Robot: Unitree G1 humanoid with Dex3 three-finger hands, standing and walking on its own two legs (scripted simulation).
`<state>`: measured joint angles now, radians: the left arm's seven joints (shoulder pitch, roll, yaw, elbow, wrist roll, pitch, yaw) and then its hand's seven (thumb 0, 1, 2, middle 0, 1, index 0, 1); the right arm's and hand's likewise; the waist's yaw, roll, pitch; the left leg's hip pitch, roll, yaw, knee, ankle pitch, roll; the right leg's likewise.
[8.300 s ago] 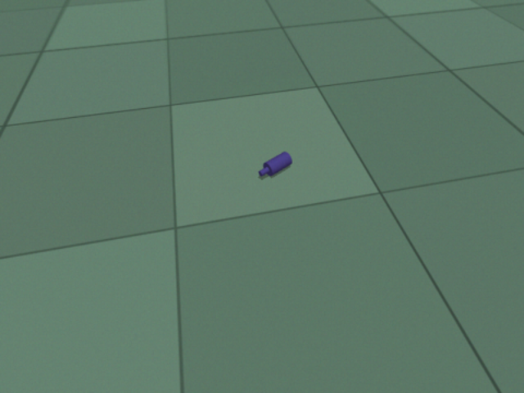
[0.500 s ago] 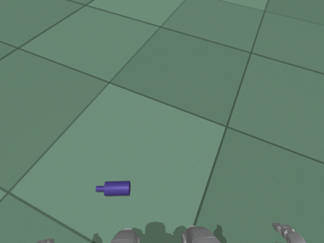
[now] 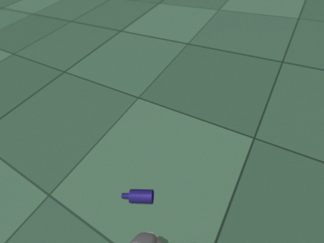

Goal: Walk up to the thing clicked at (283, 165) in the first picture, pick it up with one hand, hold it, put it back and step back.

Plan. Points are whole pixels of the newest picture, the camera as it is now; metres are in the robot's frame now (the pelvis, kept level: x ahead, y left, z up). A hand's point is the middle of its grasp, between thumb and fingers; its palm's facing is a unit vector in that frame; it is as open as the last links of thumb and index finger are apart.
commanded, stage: walk up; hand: left
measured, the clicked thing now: (137, 196) +0.50 +0.26 -0.73
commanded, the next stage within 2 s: none
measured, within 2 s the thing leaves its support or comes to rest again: neither
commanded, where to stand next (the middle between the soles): +0.14 +0.02 m, yaw -2 degrees
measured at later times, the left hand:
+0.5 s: hand out of the picture +0.04 +0.34 -0.18, palm faces -0.06 -0.95 -0.29, open 7.3 cm
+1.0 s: hand out of the picture +0.03 +0.31 -0.12, palm faces -0.03 -0.90 -0.43, open 7.3 cm
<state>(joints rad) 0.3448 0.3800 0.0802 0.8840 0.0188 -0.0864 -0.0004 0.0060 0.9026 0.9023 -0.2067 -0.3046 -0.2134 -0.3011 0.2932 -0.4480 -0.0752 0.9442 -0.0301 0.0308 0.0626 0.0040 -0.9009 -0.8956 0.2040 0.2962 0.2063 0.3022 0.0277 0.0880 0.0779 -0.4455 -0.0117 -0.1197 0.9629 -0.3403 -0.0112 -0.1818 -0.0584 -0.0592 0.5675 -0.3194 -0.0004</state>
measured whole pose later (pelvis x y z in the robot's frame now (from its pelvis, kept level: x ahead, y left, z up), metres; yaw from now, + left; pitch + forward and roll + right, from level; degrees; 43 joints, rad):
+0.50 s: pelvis +0.00 +0.07 +0.00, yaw -5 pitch -4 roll -1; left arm 0.30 0.43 0.07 0.97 0.01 0.05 -0.03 0.00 0.91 0.90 -0.20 -0.30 -0.21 -0.30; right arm 0.15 -0.35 -0.04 0.89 -0.02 -0.05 0.00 0.00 -0.89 -0.89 0.21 0.30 0.21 0.30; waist 0.03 -0.10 0.08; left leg -0.34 0.04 0.09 0.55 -0.15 0.04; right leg -0.36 0.02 0.15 0.99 -0.39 0.00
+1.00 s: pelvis +0.01 +0.02 +0.01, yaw -4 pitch -3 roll +0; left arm 0.41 0.40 0.10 0.91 0.03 -0.03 -0.04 0.01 0.91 0.90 -0.20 -0.30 -0.21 -0.30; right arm 0.36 -0.43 -0.08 0.96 0.00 0.01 0.06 0.00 -0.90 -0.90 0.20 0.30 0.21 0.30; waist 0.03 0.05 0.05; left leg -0.49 0.01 -0.07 0.88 -0.24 -0.03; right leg -0.05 0.00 -0.08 0.36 -0.26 -0.03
